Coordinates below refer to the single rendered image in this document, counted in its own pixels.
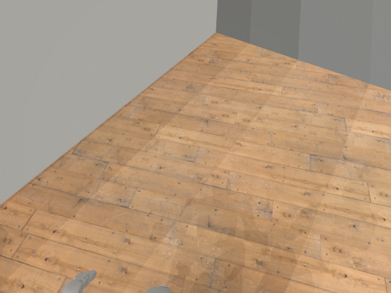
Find left robot hand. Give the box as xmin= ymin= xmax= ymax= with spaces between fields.
xmin=61 ymin=270 xmax=97 ymax=293

